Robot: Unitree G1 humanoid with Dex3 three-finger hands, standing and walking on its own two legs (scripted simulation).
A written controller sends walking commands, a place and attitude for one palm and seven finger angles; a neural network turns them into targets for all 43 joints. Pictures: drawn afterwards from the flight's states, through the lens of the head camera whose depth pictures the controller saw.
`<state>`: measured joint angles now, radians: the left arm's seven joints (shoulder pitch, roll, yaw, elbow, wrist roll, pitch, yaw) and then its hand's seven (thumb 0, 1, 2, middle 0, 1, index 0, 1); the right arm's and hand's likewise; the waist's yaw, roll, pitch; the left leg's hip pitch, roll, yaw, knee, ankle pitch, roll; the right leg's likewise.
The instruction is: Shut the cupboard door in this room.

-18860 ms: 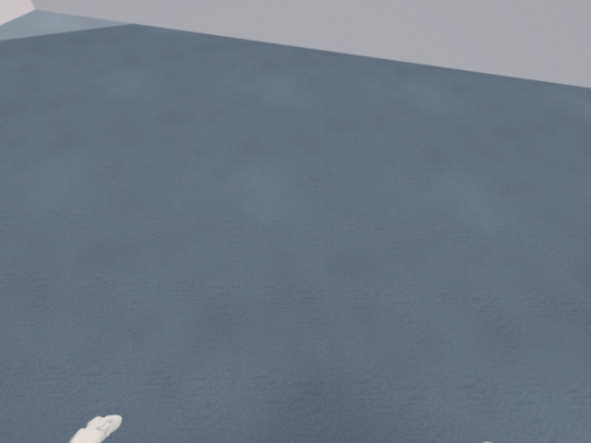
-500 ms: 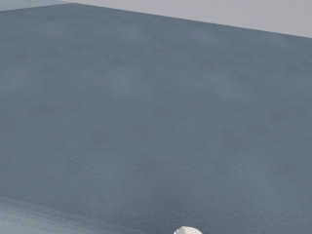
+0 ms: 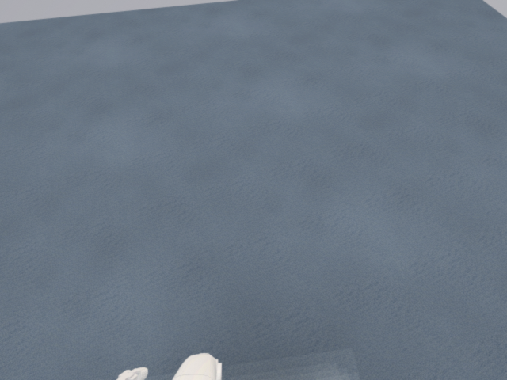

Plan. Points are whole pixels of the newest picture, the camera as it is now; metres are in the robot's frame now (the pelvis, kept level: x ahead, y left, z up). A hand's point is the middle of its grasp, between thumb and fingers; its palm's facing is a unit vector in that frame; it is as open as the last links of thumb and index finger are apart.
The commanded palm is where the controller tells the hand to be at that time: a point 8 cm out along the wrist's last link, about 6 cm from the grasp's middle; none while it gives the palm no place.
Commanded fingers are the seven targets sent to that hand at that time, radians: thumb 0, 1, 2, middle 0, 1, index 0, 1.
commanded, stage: turn or walk to find it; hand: left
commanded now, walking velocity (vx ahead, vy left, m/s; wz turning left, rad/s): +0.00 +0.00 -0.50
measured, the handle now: out of the picture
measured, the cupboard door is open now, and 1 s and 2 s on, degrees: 82 82 82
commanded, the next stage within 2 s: none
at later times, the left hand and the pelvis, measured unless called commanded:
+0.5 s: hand out of the picture +0.11 +0.26 -0.17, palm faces -0.18 -0.96 -0.22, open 7.4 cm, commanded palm none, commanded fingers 0.00 0.90 0.90 -0.20 -0.30 -0.20 -0.30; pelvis +0.00 +0.06 +0.00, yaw -15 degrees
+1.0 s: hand (205, 369) +0.16 +0.10 -0.15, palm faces -0.47 -0.84 -0.26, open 7.4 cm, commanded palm none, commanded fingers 0.00 0.90 0.90 -0.20 -0.30 -0.20 -0.30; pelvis -0.03 -0.01 +0.00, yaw -30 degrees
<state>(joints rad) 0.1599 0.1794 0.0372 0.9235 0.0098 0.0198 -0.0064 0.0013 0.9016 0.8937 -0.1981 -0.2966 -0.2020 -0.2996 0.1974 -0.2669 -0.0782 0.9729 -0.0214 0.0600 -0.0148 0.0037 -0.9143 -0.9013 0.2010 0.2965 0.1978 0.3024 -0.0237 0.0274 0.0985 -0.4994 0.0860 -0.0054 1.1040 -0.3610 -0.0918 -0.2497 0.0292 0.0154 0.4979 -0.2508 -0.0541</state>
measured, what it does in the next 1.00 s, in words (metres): steps on the spot, turning right: left foot, then right foot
